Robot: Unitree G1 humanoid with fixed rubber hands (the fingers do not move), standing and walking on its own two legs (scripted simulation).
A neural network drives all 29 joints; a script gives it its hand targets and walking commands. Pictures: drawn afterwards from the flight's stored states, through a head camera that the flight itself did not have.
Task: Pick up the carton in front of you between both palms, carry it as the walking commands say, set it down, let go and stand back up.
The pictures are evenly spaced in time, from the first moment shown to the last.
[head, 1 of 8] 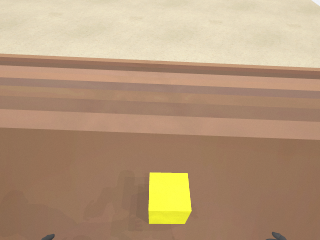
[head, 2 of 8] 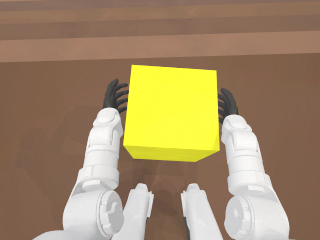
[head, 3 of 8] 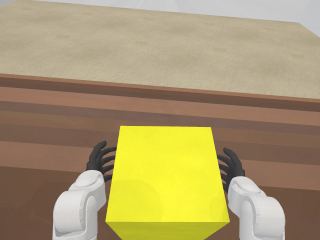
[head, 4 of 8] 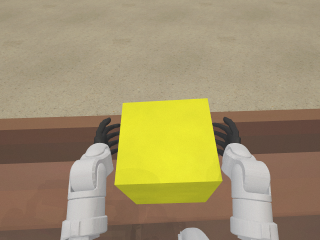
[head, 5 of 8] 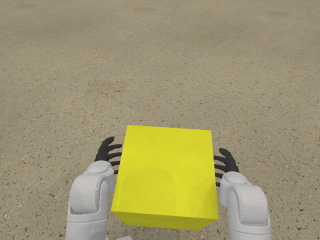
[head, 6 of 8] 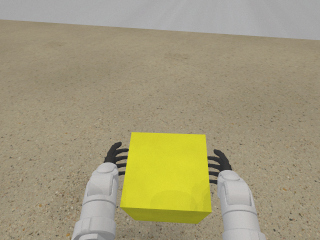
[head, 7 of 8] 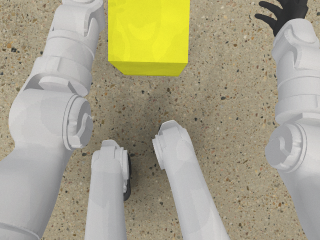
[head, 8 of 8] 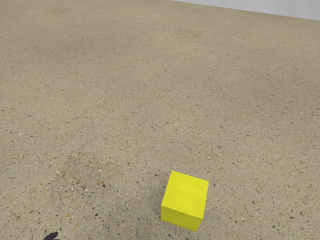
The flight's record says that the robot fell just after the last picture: no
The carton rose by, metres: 0.68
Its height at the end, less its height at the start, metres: -1.17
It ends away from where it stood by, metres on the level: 5.76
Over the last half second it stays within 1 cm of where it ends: yes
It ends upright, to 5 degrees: yes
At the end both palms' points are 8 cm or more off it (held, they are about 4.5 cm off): yes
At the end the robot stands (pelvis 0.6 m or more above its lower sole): yes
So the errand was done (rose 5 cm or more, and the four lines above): yes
